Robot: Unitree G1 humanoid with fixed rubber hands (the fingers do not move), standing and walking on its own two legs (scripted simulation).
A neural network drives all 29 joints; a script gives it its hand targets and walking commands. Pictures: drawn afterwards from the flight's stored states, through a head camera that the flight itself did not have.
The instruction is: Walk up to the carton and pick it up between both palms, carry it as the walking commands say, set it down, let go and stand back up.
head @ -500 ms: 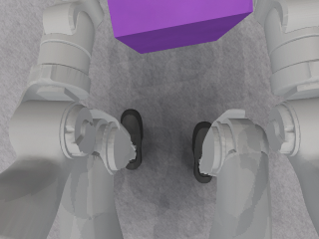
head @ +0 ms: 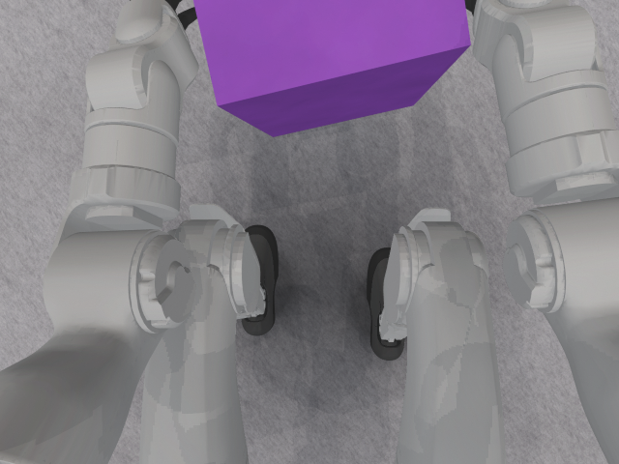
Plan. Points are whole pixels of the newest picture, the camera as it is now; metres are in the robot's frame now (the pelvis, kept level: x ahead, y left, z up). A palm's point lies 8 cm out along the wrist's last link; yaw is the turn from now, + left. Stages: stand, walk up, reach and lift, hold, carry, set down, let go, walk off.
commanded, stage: reach and lift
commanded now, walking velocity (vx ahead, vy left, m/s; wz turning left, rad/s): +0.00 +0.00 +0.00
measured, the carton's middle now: (323, 14) +0.58 +0.00 -0.15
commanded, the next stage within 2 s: none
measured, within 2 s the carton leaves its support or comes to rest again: neither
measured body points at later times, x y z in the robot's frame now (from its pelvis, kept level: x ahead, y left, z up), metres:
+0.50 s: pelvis -0.01 +0.00 +0.05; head +0.30 -0.02 +0.38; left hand +0.54 +0.16 -0.01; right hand +0.55 -0.15 -0.01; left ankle +0.18 +0.13 -0.38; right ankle +0.14 -0.11 -0.38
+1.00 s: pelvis -0.01 +0.00 +0.11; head +0.27 -0.02 +0.45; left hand +0.51 +0.16 +0.05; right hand +0.54 -0.15 +0.05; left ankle +0.18 +0.13 -0.38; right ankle +0.14 -0.11 -0.38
